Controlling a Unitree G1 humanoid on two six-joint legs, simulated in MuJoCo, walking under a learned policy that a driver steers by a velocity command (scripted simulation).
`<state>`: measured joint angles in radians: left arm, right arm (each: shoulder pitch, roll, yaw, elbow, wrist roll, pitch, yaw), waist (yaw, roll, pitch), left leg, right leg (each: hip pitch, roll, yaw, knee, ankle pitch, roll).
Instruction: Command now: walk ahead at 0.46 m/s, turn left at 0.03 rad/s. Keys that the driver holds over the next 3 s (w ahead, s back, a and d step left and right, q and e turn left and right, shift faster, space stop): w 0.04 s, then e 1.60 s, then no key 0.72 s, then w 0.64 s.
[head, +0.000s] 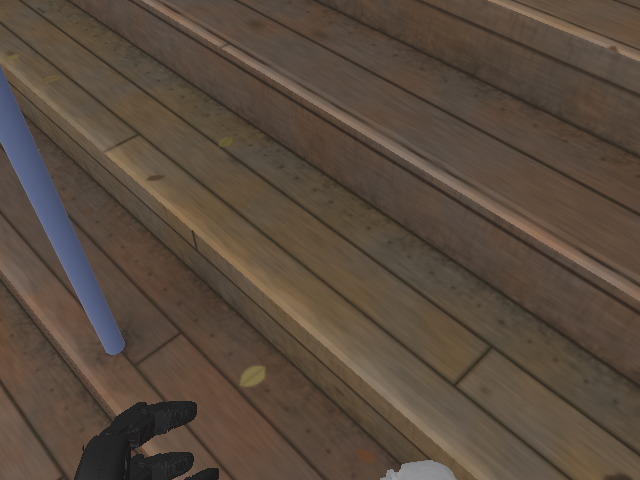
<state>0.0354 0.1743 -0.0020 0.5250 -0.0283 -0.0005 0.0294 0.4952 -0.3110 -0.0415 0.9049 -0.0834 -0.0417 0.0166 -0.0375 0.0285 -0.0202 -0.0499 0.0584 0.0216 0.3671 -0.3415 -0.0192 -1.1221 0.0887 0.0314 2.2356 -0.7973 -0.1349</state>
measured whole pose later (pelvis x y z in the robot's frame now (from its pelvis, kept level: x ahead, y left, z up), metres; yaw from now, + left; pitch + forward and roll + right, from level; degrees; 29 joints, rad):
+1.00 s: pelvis +0.26 -0.09 +0.17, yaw -31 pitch +4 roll +1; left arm 0.23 0.23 0.01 0.68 -0.01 -0.02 -0.10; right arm 0.10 -0.23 -0.04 0.67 -0.03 -0.05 -0.01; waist -0.03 0.01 -0.05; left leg -0.30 0.06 0.22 0.47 -0.23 0.03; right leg -0.47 -0.06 0.00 0.94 -0.39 0.16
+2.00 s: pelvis +0.27 -0.07 +0.15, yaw -59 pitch +3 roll +1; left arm 0.19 0.16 0.01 0.77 -0.01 -0.06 0.00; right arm 0.14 -0.10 0.02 0.71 -0.03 -0.06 0.08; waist 0.02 -0.05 -0.04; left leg -0.31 0.03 0.23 0.65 -0.40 0.05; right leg -0.40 -0.05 0.02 0.71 -0.37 0.02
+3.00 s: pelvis +0.35 -0.24 +0.20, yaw -59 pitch +9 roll +3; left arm 0.53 0.16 0.01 1.05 0.02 -0.09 -0.07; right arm -0.14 -0.07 0.08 0.58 -0.02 0.03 0.05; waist 0.02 -0.07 -0.11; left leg -0.99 -0.04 0.12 1.32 -0.48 0.15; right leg 0.01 -0.07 -0.05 0.17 -0.12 -0.09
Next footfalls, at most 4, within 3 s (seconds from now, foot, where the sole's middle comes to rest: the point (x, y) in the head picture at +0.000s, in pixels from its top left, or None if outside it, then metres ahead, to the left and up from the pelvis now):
0.16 right None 0.17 -0.17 -0.61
0.66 left None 0.36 -0.01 -0.61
1.06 right None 0.19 -0.20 -0.61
1.52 left None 0.35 -0.03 -0.61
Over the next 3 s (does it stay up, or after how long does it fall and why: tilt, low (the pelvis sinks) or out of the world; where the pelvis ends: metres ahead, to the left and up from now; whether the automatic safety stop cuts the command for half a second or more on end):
stays up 0.35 -0.24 0.20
